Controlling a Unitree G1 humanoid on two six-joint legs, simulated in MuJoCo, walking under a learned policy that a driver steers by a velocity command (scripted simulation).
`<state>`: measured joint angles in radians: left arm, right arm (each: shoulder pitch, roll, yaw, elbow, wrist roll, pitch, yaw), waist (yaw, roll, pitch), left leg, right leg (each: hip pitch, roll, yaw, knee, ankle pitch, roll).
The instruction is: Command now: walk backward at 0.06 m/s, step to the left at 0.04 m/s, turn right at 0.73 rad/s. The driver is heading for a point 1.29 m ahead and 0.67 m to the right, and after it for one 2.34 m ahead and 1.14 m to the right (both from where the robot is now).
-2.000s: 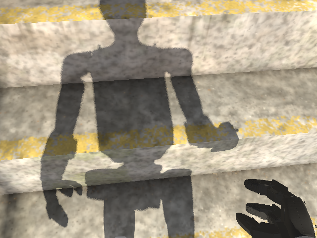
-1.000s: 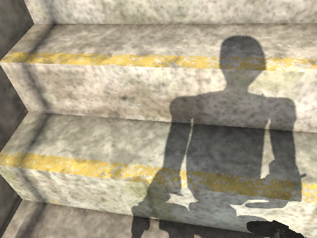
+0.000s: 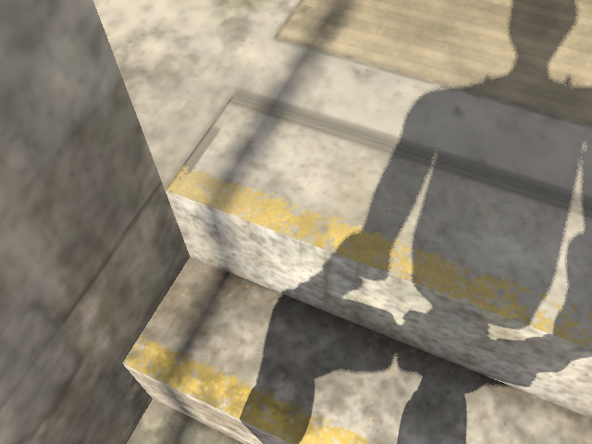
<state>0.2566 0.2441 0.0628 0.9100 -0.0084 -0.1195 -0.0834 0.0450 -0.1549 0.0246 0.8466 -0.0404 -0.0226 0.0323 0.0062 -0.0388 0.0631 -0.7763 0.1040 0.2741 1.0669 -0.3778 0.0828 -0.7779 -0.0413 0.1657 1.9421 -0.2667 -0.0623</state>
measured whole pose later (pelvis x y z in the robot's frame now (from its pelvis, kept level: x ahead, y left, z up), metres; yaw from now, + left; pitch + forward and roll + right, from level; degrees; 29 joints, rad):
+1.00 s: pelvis +0.18 -0.18 +0.08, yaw -53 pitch +3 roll -5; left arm -0.33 0.21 0.00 0.35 0.01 0.04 -0.02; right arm 0.59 -0.20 -0.05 0.98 -0.05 -0.14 -0.03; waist -0.09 0.00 0.10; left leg 0.33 0.19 0.39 0.15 -0.28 -0.08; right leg -1.25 0.09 -0.07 1.71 -0.63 -0.17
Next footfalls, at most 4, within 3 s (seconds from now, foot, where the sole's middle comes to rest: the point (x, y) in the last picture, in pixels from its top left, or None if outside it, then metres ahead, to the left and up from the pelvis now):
0.32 right None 0.09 -0.12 -0.69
1.02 right None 0.20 -0.44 -0.47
1.58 left None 0.53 -0.39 -0.26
1.94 right None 0.76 -0.71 -0.26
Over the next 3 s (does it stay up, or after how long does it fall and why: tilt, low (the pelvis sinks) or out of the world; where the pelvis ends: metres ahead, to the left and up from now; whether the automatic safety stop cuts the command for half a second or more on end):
stays up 1.44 -0.56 0.51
